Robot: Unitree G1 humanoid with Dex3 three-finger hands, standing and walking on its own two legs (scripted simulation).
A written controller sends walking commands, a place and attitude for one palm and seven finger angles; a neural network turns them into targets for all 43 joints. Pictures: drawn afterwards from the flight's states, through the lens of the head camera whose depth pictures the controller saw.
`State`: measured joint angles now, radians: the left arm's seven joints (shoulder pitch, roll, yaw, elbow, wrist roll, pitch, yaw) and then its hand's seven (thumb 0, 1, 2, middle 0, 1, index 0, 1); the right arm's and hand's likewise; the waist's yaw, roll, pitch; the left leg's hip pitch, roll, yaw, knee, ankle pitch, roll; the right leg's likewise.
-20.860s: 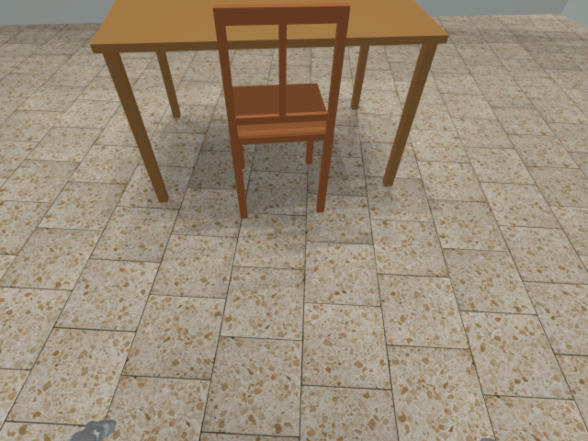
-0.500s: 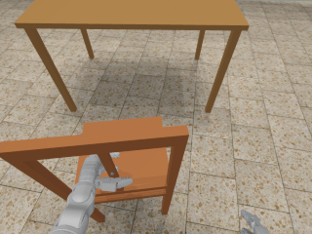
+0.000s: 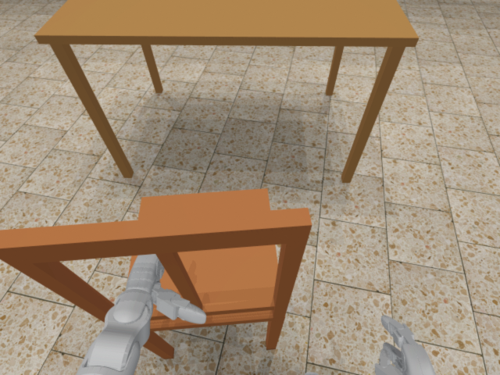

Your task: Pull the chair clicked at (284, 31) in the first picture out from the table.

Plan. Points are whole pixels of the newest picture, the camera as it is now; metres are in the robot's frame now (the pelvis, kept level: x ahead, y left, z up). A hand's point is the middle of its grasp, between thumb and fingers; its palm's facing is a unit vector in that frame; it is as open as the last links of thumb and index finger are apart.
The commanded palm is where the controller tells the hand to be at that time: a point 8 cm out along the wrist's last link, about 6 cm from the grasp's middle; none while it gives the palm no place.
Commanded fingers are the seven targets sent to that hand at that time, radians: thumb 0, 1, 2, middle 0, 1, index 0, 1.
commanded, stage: draw the fingers out of the gap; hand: left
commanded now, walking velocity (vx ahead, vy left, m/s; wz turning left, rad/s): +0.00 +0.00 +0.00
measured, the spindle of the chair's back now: (183, 284) +0.28 +0.12 -0.05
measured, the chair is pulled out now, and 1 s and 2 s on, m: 0.64 0.64 0.64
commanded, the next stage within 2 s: draw the hand back to the body in 0.78 s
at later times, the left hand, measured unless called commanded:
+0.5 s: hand (173, 331) +0.20 +0.13 -0.03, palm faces -0.04 -0.99 -0.16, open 17.5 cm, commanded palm +0.18 +0.18 -0.01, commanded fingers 0.00 -0.55 0.20 0.00 0.00 0.00 0.00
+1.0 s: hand (161, 360) +0.16 +0.13 +0.00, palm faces +0.02 -1.00 -0.03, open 17.5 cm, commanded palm +0.13 +0.19 +0.02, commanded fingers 0.00 -0.55 0.20 0.00 0.00 0.00 0.00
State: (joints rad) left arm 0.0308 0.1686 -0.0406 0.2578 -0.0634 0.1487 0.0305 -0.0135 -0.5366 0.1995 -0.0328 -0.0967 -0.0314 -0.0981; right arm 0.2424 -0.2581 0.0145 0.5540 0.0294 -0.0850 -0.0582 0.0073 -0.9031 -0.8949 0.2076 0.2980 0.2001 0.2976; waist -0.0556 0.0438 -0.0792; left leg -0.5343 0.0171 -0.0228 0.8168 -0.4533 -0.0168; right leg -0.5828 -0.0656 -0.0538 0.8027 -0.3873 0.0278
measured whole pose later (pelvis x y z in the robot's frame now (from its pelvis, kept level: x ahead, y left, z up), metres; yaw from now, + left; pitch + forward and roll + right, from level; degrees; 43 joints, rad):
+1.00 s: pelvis -0.01 +0.00 -0.03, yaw +1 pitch +12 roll -1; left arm 0.66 0.18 -0.11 -0.33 -0.12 0.02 0.02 -0.02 -0.54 0.20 0.00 0.00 -0.01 0.00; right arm 0.25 -0.22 0.01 0.45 0.03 -0.14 -0.10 0.01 -0.90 -0.90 0.21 0.30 0.20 0.30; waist -0.03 0.03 -0.13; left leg -0.69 0.01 -0.06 1.03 -0.54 -0.02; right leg -0.72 -0.08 -0.08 0.99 -0.47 0.03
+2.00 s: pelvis +0.02 -0.01 +0.03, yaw +1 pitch -2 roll -1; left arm 0.64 0.44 0.13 -0.38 -0.05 0.18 0.10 0.00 0.41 0.66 -0.14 -0.20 -0.44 -0.32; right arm 0.19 -0.23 0.04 0.63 0.02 -0.21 -0.11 0.01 -0.90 -0.90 0.21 0.30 0.20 0.30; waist 0.05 0.08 0.03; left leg -0.14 0.04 -0.04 0.55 -0.38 -0.04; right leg -0.18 -0.04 -0.08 0.55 -0.33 0.01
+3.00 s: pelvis -0.04 +0.01 +0.03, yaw -1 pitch -1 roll +0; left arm 0.58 0.42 0.42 -0.48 -0.05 -0.14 0.16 0.01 0.89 0.89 -0.21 -0.30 -0.21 -0.31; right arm 0.18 -0.22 -0.04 0.61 0.03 -0.05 -0.09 0.01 -0.91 -0.90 0.20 0.30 0.20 0.30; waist -0.01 0.03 0.08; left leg -0.24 0.01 0.01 0.51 -0.26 0.00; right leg -0.29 -0.07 -0.03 0.49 -0.19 0.04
